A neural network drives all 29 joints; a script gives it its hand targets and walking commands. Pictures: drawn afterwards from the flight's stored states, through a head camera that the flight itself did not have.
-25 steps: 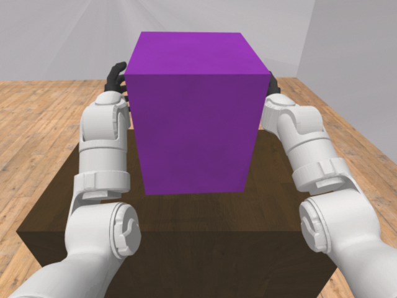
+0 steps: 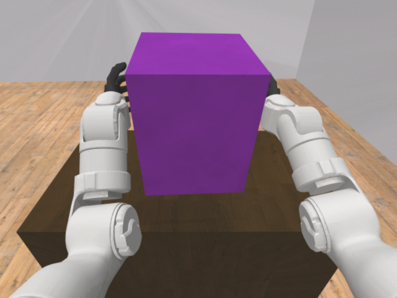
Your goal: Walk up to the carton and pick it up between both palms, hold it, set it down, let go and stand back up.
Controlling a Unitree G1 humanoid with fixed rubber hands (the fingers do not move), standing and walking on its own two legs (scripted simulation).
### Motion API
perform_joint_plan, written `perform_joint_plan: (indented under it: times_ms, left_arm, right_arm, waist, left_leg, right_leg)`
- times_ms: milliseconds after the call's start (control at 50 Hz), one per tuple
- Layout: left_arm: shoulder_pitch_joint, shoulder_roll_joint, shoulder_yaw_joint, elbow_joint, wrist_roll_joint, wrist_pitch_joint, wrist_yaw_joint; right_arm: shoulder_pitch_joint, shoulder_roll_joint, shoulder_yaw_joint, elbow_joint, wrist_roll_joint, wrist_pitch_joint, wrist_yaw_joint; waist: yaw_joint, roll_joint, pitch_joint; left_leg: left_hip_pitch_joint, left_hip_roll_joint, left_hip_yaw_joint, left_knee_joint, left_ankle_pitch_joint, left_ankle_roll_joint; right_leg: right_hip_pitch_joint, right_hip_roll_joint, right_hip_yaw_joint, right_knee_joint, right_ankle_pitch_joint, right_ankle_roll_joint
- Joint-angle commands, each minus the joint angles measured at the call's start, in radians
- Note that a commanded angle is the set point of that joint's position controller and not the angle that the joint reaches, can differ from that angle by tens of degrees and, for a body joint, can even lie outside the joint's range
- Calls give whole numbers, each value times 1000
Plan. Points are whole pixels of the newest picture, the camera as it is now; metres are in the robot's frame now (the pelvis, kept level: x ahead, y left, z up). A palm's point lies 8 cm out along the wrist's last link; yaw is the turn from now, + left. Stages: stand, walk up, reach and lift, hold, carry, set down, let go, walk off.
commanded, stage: hold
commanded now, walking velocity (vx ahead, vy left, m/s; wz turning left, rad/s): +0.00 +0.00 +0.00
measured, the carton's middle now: (193, 113) +0.39 +0.00 +0.25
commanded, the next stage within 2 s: none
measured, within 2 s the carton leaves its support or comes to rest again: neither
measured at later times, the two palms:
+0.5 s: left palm (117, 100) +0.37 +0.14 +0.29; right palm (270, 104) +0.36 -0.15 +0.28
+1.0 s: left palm (116, 101) +0.37 +0.14 +0.29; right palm (270, 104) +0.36 -0.15 +0.28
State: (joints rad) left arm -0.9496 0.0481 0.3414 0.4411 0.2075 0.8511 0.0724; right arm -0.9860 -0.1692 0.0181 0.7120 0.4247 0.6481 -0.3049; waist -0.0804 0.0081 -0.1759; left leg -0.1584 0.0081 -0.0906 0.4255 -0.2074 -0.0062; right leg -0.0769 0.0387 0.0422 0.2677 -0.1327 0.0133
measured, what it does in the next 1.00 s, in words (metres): stands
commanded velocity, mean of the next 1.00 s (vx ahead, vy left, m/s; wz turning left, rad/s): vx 0.00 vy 0.00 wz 0.00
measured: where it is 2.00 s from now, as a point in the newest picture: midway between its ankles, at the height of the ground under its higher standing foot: outside the picture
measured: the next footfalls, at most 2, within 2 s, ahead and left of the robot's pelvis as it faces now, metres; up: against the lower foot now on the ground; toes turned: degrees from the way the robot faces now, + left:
none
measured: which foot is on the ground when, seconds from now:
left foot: down 0.00-1.00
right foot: down 0.00-1.00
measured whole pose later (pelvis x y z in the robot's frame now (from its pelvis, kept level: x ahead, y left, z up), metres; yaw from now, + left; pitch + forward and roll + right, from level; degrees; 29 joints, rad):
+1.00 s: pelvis +0.00 +0.00 +0.00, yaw +0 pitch -3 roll -2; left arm -0.96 0.05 0.34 0.47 0.20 0.84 0.07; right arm -1.00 -0.17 0.02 0.73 0.42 0.66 -0.31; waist -0.08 0.01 -0.18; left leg -0.16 0.01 -0.09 0.43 -0.21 -0.01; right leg -0.08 0.04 0.05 0.27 -0.14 0.01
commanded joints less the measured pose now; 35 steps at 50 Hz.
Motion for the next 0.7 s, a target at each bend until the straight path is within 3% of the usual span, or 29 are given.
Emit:
perform_joint_plan:
  times_ms: [0, 40, 80, 100, 120, 160, 220, 240, 320, 360, 380, 400, 420, 460, 500, 560, 600, 620, 660, 680]
  left_arm:
    - [-821, -679, -411, -110, -200, -94, -152]
    - [-816, -676, -410, -134, -205, -103, -146]
    - [-827, -688, -433, -171, -219, -103, -142]
    - [-814, -690, -423, -126, -207, -97, -144]
    - [-800, -671, -405, -112, -198, -94, -145]
    - [-797, -683, -414, -138, -204, -96, -148]
    - [-808, -664, -386, -117, -191, -95, -146]
    - [-808, -668, -385, -137, -191, -96, -144]
    - [-824, -673, -404, -123, -200, -96, -144]
    - [-818, -668, -384, -80, -192, -96, -149]
    - [-818, -689, -414, -141, -210, -104, -144]
    - [-806, -663, -379, -67, -197, -96, -147]
    - [-829, -668, -390, -112, -201, -104, -148]
    - [-810, -676, -397, -96, -209, -102, -153]
    - [-830, -664, -395, -131, -206, -107, -150]
    - [-809, -670, -403, -149, -212, -106, -148]
    - [-778, -661, -397, -112, -191, -94, -150]
    - [-784, -640, -363, -71, -181, -90, -151]
    - [-818, -677, -396, -95, -202, -101, -154]
    - [-826, -688, -410, -109, -213, -104, -152]
  right_arm:
    - [-964, 708, 206, -339, 147, -43, 128]
    - [-980, 719, 226, -370, 157, -47, 134]
    - [-997, 717, 230, -410, 168, -53, 132]
    - [-974, 709, 226, -371, 159, -44, 128]
    - [-971, 707, 226, -364, 165, -41, 128]
    - [-950, 690, 219, -346, 161, -42, 131]
    - [-953, 701, 219, -325, 165, -38, 136]
    - [-972, 722, 237, -365, 172, -46, 138]
    - [-984, 714, 231, -371, 168, -41, 130]
    - [-994, 727, 223, -362, 156, -43, 132]
    - [-999, 735, 234, -394, 172, -49, 132]
    - [-995, 730, 226, -373, 162, -43, 129]
    - [-1005, 734, 235, -382, 160, -46, 128]
    - [-996, 724, 219, -388, 160, -43, 123]
    - [-974, 740, 233, -364, 170, -38, 126]
    - [-952, 731, 226, -369, 169, -41, 128]
    - [-992, 726, 244, -403, 176, -46, 120]
    - [-996, 705, 234, -368, 169, -41, 119]
    - [-1012, 728, 222, -387, 161, -49, 120]
    - [-987, 719, 214, -375, 155, -44, 120]
  waist:
    - [-31, 41, -317]
    - [-14, 37, -381]
    - [-24, 63, -424]
    - [-32, 57, -370]
    - [-19, 41, -342]
    - [-23, 55, -356]
    - [-8, 54, -332]
    - [8, 38, -355]
    - [-11, 39, -341]
    - [-2, 30, -327]
    - [-6, 27, -385]
    - [-2, 26, -340]
    - [-2, 23, -350]
    - [-20, 20, -364]
    - [-4, 32, -371]
    - [-20, 43, -396]
    - [-6, 50, -392]
    - [-4, 24, -316]
    - [-10, 32, -356]
    - [-35, 54, -356]
  left_leg:
    - [106, -39, 25, -51, 212, -41]
    - [120, -40, 22, -55, 231, -39]
    - [150, -45, 25, -36, 276, -49]
    - [143, -46, 25, -35, 263, -48]
    - [120, -44, 27, -41, 244, -42]
    - [129, -40, 27, -52, 256, -50]
    - [113, -45, 27, -53, 243, -45]
    - [123, -43, 26, -46, 259, -37]
    - [120, -42, 30, -40, 240, -40]
    - [102, -47, 30, -57, 193, -32]
    - [119, -39, 25, -45, 238, -35]
    - [104, -50, 31, -45, 216, -28]
    - [116, -51, 33, -44, 236, -32]
    - [125, -45, 25, -43, 233, -33]
    - [122, -45, 31, -39, 257, -42]
    - [133, -45, 23, -35, 282, -41]
    - [122, -46, 26, -33, 273, -39]
    - [116, -45, 28, -42, 247, -31]
    - [107, -49, 31, -47, 223, -33]
    - [118, -47, 32, -45, 215, -40]
  right_leg:
    - [65, 48, -15, -24, 127, 15]
    - [80, 53, -23, -19, 159, 18]
    - [90, 52, -19, -12, 190, 18]
    - [77, 48, -18, -21, 187, 22]
    - [84, 46, -19, -19, 174, 23]
    - [86, 51, -20, -18, 170, 18]
    - [82, 48, -14, -20, 152, 21]
    - [88, 50, -18, -17, 173, 23]
    - [84, 47, -13, -17, 163, 25]
    - [73, 45, -11, -29, 123, 23]
    - [88, 54, -17, -16, 159, 24]
    - [78, 44, -8, -22, 170, 29]
    - [83, 50, -20, -16, 167, 29]
    - [83, 49, -13, -23, 170, 27]
    - [99, 49, -12, -13, 191, 28]
    - [108, 53, -15, -9, 217, 25]
    - [116, 55, -19, -10, 213, 25]
    - [79, 48, -11, -23, 178, 26]
    - [82, 44, -12, -19, 158, 26]
    - [74, 48, -14, -25, 155, 23]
